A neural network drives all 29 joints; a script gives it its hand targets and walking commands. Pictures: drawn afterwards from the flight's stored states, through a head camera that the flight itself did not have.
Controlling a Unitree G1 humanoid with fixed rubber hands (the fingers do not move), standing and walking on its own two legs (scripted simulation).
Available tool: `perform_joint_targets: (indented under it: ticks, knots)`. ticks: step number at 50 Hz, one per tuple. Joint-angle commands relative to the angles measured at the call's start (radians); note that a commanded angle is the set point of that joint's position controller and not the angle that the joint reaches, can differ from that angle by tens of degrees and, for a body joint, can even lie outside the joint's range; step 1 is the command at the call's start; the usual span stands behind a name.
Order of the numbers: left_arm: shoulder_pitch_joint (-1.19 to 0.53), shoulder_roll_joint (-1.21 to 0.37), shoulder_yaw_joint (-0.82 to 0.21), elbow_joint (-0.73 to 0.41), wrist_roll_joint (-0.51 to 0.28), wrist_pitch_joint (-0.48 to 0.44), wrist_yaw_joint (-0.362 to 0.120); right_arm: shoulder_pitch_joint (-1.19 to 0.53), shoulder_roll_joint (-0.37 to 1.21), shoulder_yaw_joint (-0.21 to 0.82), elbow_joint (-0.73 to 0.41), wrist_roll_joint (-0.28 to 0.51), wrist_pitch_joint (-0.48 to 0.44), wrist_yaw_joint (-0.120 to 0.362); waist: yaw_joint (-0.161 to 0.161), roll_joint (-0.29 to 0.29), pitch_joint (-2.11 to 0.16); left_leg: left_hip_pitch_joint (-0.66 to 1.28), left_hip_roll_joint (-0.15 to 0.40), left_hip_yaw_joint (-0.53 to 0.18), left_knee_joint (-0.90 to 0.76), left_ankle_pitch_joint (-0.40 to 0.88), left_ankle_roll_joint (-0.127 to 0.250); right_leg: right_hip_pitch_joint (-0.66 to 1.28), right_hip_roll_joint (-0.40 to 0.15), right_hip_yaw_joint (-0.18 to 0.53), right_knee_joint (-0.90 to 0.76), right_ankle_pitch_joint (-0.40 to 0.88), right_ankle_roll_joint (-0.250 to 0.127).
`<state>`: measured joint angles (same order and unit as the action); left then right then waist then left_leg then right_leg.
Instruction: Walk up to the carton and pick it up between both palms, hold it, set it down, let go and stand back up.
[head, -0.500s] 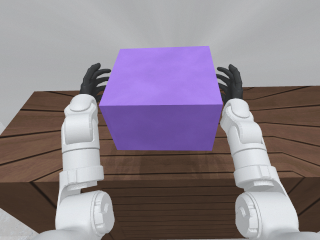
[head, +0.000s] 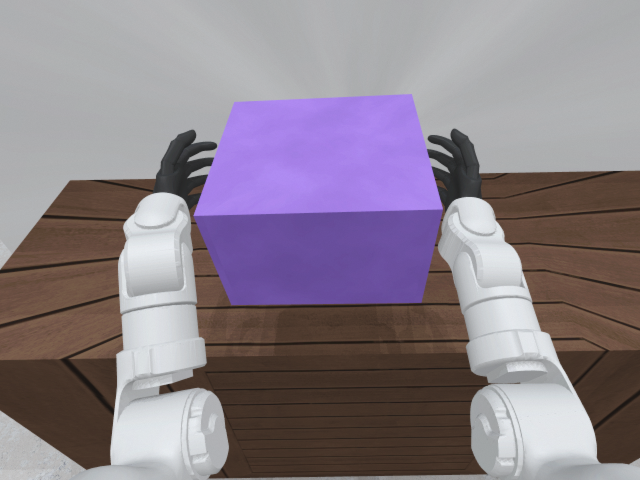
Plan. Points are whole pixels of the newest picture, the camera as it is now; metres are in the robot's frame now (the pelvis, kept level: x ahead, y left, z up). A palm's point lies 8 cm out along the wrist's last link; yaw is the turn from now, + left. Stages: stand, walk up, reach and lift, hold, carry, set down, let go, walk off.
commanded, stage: hold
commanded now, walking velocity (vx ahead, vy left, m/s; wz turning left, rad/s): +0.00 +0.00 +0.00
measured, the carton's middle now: (323, 197) +0.42 +0.00 +0.15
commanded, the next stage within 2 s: set down in 1.08 s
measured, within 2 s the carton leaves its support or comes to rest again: neither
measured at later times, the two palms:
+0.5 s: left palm (171, 197) +0.36 +0.18 +0.21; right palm (461, 193) +0.37 -0.16 +0.19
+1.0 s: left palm (174, 193) +0.37 +0.17 +0.21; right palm (458, 196) +0.38 -0.16 +0.18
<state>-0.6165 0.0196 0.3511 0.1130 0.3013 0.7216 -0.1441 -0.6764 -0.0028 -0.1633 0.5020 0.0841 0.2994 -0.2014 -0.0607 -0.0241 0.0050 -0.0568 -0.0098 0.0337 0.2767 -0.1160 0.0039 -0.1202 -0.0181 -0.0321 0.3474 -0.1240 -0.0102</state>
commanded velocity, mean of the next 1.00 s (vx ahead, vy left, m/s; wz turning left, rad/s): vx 0.00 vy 0.00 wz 0.00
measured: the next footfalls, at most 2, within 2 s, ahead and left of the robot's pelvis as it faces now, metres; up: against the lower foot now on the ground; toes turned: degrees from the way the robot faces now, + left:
none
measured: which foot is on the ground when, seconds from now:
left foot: down 0.00-1.00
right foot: down 0.00-1.00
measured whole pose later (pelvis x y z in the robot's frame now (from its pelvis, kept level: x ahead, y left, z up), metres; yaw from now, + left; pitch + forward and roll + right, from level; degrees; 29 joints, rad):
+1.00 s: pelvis +0.01 +0.00 +0.00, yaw +0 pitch -6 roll +1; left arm -0.61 0.01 0.34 0.08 0.33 0.74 -0.14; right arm -0.67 0.00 -0.16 0.50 0.06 0.29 -0.18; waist -0.06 -0.02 0.01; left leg -0.05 -0.01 0.03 0.27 -0.12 0.00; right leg -0.11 -0.02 -0.03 0.34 -0.13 -0.01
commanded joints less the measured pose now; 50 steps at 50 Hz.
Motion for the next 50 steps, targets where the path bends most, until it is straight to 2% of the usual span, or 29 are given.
perform_joint_targets:
  ticks: [1, 2, 3, 5, 6, 8, 10, 14, 15, 16, 17, 21, 23, 24, 28, 29, 31, 32, 35, 37, 39, 40, 41, 42, 43, 45, 46, 48, 50]
  knots:
    - [-0.556, -0.409, -0.385, -0.041, -0.097, -0.053, -0.101, -0.6, 0.391, 0.353, -0.138, 0.011, -0.05, 0.199, -0.027, -0.028, -0.229, 0.006, -0.018, 0.028, -0.09, -0.085, 0.019, 0.253, 0.056, -0.078, -0.116, -0.059, 0.018]
    - [-0.554, -0.425, -0.398, -0.061, -0.113, -0.057, -0.102, -0.596, 0.395, 0.348, -0.16, 0.023, -0.061, 0.199, -0.035, -0.018, -0.261, 0.015, -0.02, 0.021, -0.079, -0.055, 0.003, 0.267, 0.051, -0.071, -0.115, -0.03, 0.015]
    - [-0.547, -0.419, -0.398, -0.082, -0.118, -0.062, -0.102, -0.604, 0.407, 0.379, -0.198, 0.039, -0.066, 0.194, -0.019, -0.043, -0.3, 0.048, -0.023, 0.02, -0.054, 0.022, 0.012, 0.27, 0.05, -0.065, -0.109, 0.029, 0.022]
    - [-0.507, -0.435, -0.425, -0.096, -0.122, -0.051, -0.097, -0.596, 0.387, 0.392, -0.224, 0.054, -0.07, 0.185, -0.033, -0.007, -0.312, 0.102, -0.028, 0.023, -0.031, 0.102, -0.007, 0.251, 0.057, -0.076, -0.112, 0.067, 0.021]
    - [-0.505, -0.43, -0.434, -0.134, -0.13, -0.059, -0.095, -0.574, 0.392, 0.404, -0.237, 0.061, -0.073, 0.182, -0.04, -0.021, -0.33, 0.133, -0.027, 0.018, -0.017, 0.161, -0.012, 0.263, 0.062, -0.085, -0.098, 0.118, 0.031]
    - [-0.478, -0.429, -0.443, -0.184, -0.14, -0.06, -0.093, -0.553, 0.405, 0.458, -0.27, 0.107, -0.067, 0.174, -0.02, -0.019, -0.349, 0.175, -0.026, 0.011, 0.002, 0.232, -0.014, 0.27, 0.071, -0.079, -0.097, 0.165, 0.028]
    - [-0.446, -0.416, -0.432, -0.158, -0.133, -0.046, -0.097, -0.54, 0.363, 0.441, -0.261, 0.102, -0.056, 0.163, -0.041, -0.025, -0.319, 0.175, -0.031, 0.008, 0.004, 0.223, -0.024, 0.272, 0.071, -0.075, -0.1, 0.189, 0.028]
    - [-0.443, -0.434, -0.457, -0.228, -0.136, -0.04, -0.09, -0.541, 0.384, 0.483, -0.344, 0.137, -0.05, 0.154, -0.03, -0.015, -0.376, 0.185, -0.04, -0.002, 0.029, 0.287, -0.025, 0.294, 0.074, -0.069, -0.079, 0.255, 0.037]
    - [-0.445, -0.442, -0.484, -0.229, -0.159, -0.046, -0.094, -0.543, 0.38, 0.488, -0.353, 0.129, -0.051, 0.153, -0.043, -0.018, -0.388, 0.219, -0.035, -0.001, 0.036, 0.319, -0.033, 0.279, 0.074, -0.075, -0.079, 0.279, 0.041]
    - [-0.477, -0.449, -0.491, -0.234, -0.167, -0.05, -0.092, -0.536, 0.376, 0.462, -0.341, 0.116, -0.052, 0.15, -0.056, 0.01, -0.384, 0.2, -0.035, -0.001, 0.027, 0.292, -0.037, 0.264, 0.072, -0.071, -0.082, 0.241, 0.039]
    - [-0.454, -0.448, -0.516, -0.261, -0.173, -0.052, -0.085, -0.538, 0.377, 0.485, -0.375, 0.128, -0.054, 0.15, -0.055, 0.015, -0.43, 0.228, -0.033, -0.005, 0.048, 0.335, -0.046, 0.276, 0.072, -0.076, -0.072, 0.313, 0.04]
    - [-0.436, -0.422, -0.459, -0.218, -0.13, -0.023, -0.095, -0.515, 0.369, 0.479, -0.307, 0.12, -0.02, 0.151, -0.029, -0.017, -0.343, 0.181, -0.033, -0.002, 0.018, 0.256, -0.027, 0.268, 0.077, -0.073, -0.1, 0.208, 0.031]
    - [-0.461, -0.421, -0.433, -0.19, -0.123, -0.022, -0.098, -0.494, 0.363, 0.439, -0.246, 0.103, -0.01, 0.161, -0.043, -0.012, -0.291, 0.135, -0.032, 0.0, -0.01, 0.181, -0.024, 0.274, 0.071, -0.072, -0.105, 0.135, 0.027]
    - [-0.476, -0.416, -0.428, -0.176, -0.116, -0.02, -0.103, -0.543, 0.367, 0.441, -0.27, 0.099, -0.016, 0.161, -0.03, -0.029, -0.297, 0.13, -0.029, 0.004, -0.018, 0.152, -0.013, 0.269, 0.071, -0.072, -0.11, 0.125, 0.026]
    - [-0.552, -0.437, -0.417, -0.13, -0.113, -0.025, -0.103, -0.567, 0.389, 0.372, -0.184, 0.057, -0.008, 0.182, -0.051, 0.007, -0.251, 0.04, -0.022, 0.004, -0.069, -0.025, -0.006, 0.247, 0.062, -0.071, -0.111, -0.031, 0.011]
    - [-0.58, -0.418, -0.39, -0.081, -0.1, -0.025, -0.106, -0.615, 0.387, 0.361, -0.197, 0.041, -0.016, 0.188, -0.038, -0.012, -0.246, 0.01, -0.024, 0.013, -0.081, -0.093, 0.011, 0.239, 0.061, -0.078, -0.112, -0.077, 0.016]
    - [-0.581, -0.421, -0.375, -0.054, -0.076, -0.02, -0.109, -0.613, 0.389, 0.345, -0.153, 0.029, -0.017, 0.197, -0.043, 0.007, -0.214, -0.017, -0.022, 0.019, -0.094, -0.108, 0.012, 0.257, 0.059, -0.077, -0.107, -0.086, 0.013]
    - [-0.584, -0.401, -0.363, -0.026, -0.072, -0.021, -0.109, -0.622, 0.369, 0.319, -0.138, 0.015, -0.019, 0.208, -0.043, 0.006, -0.189, -0.032, -0.012, 0.018, -0.11, -0.183, 0.017, 0.246, 0.057, -0.077, -0.112, -0.125, 0.009]
    - [-0.564, -0.409, -0.353, -0.036, -0.087, -0.029, -0.11, -0.652, 0.394, 0.34, -0.191, 0.024, -0.035, 0.211, -0.022, -0.025, -0.229, -0.038, -0.018, 0.022, -0.104, -0.132, 0.036, 0.265, 0.053, -0.073, -0.108, -0.104, 0.019]
    - [-0.595, -0.394, -0.347, 0.025, -0.085, -0.03, -0.114, -0.696, 0.386, 0.304, -0.18, -0.014, -0.05, 0.216, -0.033, -0.025, -0.203, -0.058, -0.01, 0.022, -0.121, -0.215, 0.032, 0.258, 0.05, -0.083, -0.118, -0.167, 0.016]
    - [-0.603, -0.384, -0.335, -0.003, -0.072, -0.043, -0.113, -0.636, 0.398, 0.304, -0.116, -0.017, -0.048, 0.221, -0.026, -0.018, -0.187, -0.052, -0.017, 0.032, -0.108, -0.158, 0.032, 0.258, 0.045, -0.079, -0.112, -0.138, 0.017]
    - [-0.598, -0.408, -0.351, -0.023, -0.086, -0.045, -0.114, -0.679, 0.403, 0.302, -0.172, -0.01, -0.063, 0.223, -0.029, -0.043, -0.236, -0.049, -0.011, 0.018, -0.11, -0.154, 0.038, 0.264, 0.047, -0.075, -0.11, -0.132, 0.02]
    - [-0.573, -0.412, -0.365, -0.023, -0.09, -0.044, -0.109, -0.688, 0.395, 0.312, -0.217, -0.003, -0.075, 0.221, -0.025, -0.016, -0.264, -0.035, -0.009, 0.019, -0.098, -0.131, 0.032, 0.269, 0.047, -0.076, -0.102, -0.105, 0.017]
    - [-0.533, -0.405, -0.352, -0.025, -0.076, -0.039, -0.107, -0.688, 0.404, 0.345, -0.208, 0.007, -0.075, 0.218, -0.003, -0.037, -0.257, -0.012, -0.012, 0.028, -0.085, -0.07, 0.033, 0.281, 0.049, -0.076, -0.107, -0.059, 0.019]
    - [-0.508, -0.406, -0.359, -0.022, -0.081, -0.031, -0.107, -0.659, 0.406, 0.351, -0.239, 0.018, -0.075, 0.21, -0.019, -0.046, -0.27, 0.014, -0.019, 0.029, -0.076, -0.048, 0.032, 0.278, 0.051, -0.077, -0.111, -0.028, 0.023]
    - [-0.53, -0.406, -0.371, -0.054, -0.104, -0.047, -0.103, -0.678, 0.41, 0.371, -0.265, 0.03, -0.091, 0.203, -0.009, -0.052, -0.304, 0.016, -0.026, 0.028, -0.067, -0.023, 0.031, 0.278, 0.048, -0.079, -0.112, -0.013, 0.027]
    - [-0.522, -0.403, -0.369, -0.056, -0.086, -0.04, -0.105, -0.617, 0.402, 0.361, -0.186, 0.022, -0.073, 0.201, -0.019, -0.033, -0.245, 0.035, -0.026, 0.03, -0.068, 0.001, 0.024, 0.267, 0.047, -0.074, -0.11, 0.013, 0.026]
    - [-0.46, -0.395, -0.363, -0.066, -0.078, -0.024, -0.106, -0.617, 0.389, 0.404, -0.246, 0.053, -0.073, 0.189, -0.009, -0.047, -0.278, 0.069, -0.029, 0.028, -0.049, 0.069, 0.02, 0.304, 0.055, -0.077, -0.111, 0.082, 0.028]
    - [-0.436, -0.399, -0.372, -0.1, -0.075, -0.023, -0.114, -0.544, 0.389, 0.418, -0.239, 0.067, -0.063, 0.171, -0.032, -0.037, -0.255, 0.084, -0.04, 0.031, -0.032, 0.12, 0.009, 0.327, 0.054, -0.072, -0.097, 0.167, 0.037]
